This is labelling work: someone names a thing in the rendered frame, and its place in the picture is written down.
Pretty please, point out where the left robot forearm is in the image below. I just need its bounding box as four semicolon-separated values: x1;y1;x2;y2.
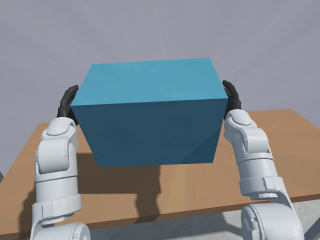
30;117;82;240

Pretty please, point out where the table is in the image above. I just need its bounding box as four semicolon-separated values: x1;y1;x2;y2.
0;109;320;240

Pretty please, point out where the carton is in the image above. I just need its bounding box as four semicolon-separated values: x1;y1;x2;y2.
70;58;229;168

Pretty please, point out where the right robot upper arm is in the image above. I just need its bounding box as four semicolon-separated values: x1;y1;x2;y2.
241;203;304;240

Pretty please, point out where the robot left hand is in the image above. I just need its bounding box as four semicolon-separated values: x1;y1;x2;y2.
56;85;79;126

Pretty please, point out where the left robot upper arm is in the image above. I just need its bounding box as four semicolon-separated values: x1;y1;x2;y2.
34;222;91;240

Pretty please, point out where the right robot forearm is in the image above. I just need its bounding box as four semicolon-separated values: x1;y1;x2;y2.
223;109;305;240

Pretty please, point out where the robot right hand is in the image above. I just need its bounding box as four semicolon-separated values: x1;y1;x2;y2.
222;80;242;121

